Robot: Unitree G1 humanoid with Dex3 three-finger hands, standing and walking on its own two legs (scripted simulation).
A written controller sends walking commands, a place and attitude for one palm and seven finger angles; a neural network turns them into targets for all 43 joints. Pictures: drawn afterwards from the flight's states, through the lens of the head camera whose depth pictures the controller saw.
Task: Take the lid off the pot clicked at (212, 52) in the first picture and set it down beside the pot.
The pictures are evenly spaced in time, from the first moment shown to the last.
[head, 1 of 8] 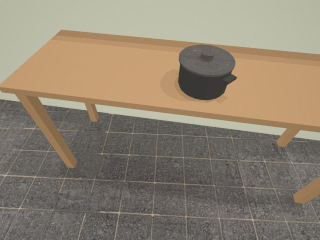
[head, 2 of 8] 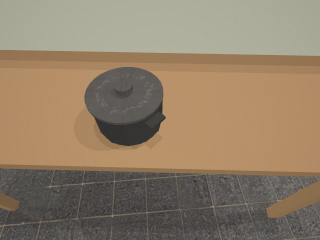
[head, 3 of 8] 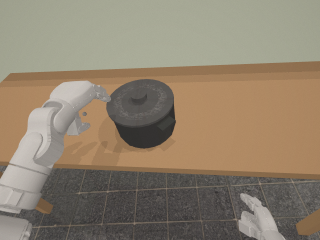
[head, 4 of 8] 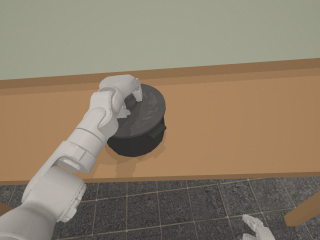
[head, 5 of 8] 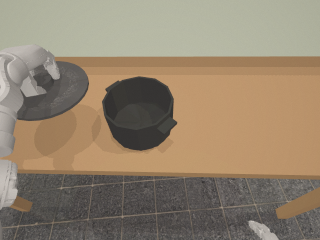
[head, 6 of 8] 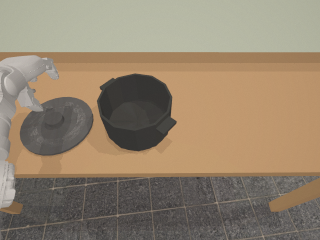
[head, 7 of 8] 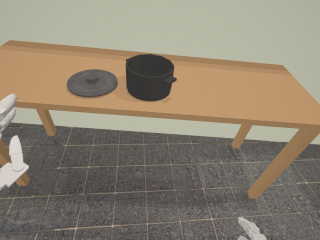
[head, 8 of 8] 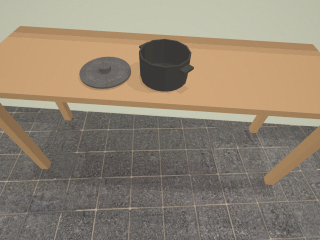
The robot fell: no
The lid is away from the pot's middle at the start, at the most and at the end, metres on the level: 0.00 0.25 0.25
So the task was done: yes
